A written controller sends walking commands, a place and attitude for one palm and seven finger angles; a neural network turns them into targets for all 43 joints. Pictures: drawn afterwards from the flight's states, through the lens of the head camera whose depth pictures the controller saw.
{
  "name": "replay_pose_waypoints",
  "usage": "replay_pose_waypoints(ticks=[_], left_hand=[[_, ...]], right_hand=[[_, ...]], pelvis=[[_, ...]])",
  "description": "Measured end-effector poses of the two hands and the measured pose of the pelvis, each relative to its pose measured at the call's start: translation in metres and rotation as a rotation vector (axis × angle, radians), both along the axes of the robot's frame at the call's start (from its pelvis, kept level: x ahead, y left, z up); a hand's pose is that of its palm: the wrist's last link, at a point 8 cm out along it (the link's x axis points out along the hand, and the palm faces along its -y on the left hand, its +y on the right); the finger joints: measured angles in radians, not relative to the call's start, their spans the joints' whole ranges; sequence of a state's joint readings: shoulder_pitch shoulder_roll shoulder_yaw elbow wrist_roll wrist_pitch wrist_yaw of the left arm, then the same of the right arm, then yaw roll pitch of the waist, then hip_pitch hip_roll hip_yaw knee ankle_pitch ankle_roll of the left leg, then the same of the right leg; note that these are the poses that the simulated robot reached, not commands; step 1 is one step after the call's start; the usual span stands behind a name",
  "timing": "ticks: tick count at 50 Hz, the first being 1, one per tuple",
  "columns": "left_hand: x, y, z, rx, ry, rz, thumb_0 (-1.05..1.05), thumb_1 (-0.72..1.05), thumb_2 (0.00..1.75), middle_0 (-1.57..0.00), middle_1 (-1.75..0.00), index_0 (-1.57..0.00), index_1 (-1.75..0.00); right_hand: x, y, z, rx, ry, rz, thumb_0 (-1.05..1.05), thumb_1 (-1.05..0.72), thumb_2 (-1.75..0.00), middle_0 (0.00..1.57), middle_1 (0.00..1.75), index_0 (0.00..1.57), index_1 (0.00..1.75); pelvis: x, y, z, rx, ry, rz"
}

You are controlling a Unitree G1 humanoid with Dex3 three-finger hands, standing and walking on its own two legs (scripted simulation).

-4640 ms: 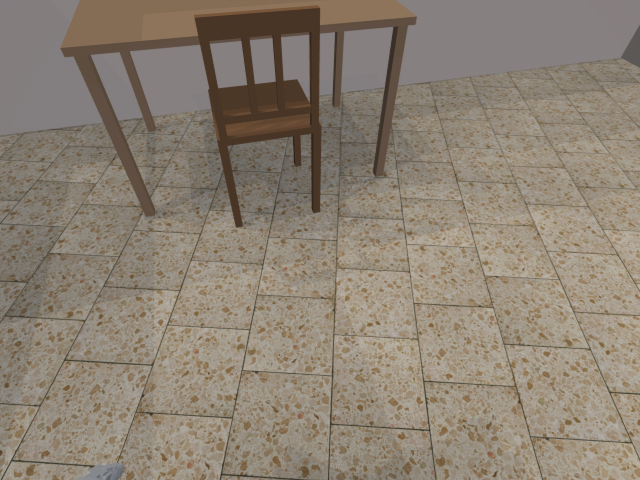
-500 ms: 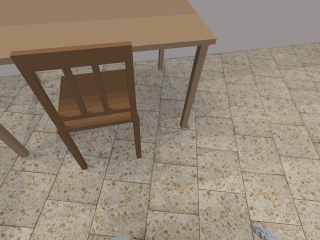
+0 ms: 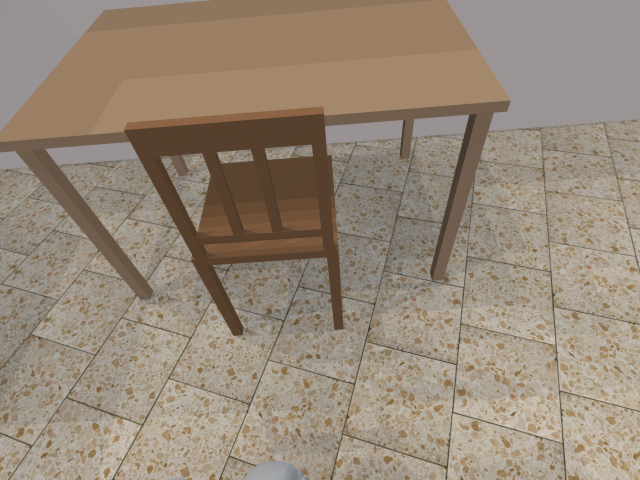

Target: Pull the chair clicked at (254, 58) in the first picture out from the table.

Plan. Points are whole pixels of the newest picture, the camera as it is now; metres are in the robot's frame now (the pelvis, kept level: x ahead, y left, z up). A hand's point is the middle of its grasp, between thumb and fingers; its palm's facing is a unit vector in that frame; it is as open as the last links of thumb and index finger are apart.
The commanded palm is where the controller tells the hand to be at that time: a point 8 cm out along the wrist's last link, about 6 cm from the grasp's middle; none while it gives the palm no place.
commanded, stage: take the last steps up to it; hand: left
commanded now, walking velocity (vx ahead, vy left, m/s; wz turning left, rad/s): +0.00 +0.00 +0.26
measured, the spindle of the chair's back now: (225, 195) +0.68 +0.26 -0.11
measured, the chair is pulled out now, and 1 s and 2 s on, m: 0.00 0.00 0.00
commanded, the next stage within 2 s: come to a stop and stand still in 0.90 s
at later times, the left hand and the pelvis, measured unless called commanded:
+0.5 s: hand out of the picture +0.01 +0.24 -0.17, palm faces +0.14 -0.97 -0.18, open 7.4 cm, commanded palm none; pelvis +0.04 +0.05 +0.01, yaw +5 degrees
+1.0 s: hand (205, 413) +0.24 +0.22 -0.17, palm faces +0.12 -0.97 -0.20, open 7.2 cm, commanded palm none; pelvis +0.21 +0.03 +0.00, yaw +5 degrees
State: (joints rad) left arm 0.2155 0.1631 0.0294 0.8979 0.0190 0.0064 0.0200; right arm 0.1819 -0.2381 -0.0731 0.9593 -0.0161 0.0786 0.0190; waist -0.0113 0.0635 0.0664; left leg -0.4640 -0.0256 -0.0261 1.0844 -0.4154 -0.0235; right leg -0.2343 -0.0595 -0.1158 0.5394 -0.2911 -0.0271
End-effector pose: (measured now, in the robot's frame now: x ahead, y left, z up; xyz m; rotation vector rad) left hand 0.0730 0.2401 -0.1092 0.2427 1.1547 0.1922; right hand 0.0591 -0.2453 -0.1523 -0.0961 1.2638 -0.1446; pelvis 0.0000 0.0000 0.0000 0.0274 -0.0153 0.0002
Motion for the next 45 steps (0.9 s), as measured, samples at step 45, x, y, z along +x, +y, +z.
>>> replay_pose_waypoints(ticks=[45], left_hand=[[0.151, 0.016, -0.027, -0.090, 0.015, 0.120, 0.00, 0.94, 0.90, -0.21, -0.30, -0.20, -0.30]], right_hand=[[0.093, 0.047, 0.003, -0.021, 0.224, 0.026, 0.01, -0.90, -0.90, 0.19, 0.30, 0.20, 0.30]], pelvis=[[0.179, 0.025, -0.003, -0.042, 0.002, 0.091]])
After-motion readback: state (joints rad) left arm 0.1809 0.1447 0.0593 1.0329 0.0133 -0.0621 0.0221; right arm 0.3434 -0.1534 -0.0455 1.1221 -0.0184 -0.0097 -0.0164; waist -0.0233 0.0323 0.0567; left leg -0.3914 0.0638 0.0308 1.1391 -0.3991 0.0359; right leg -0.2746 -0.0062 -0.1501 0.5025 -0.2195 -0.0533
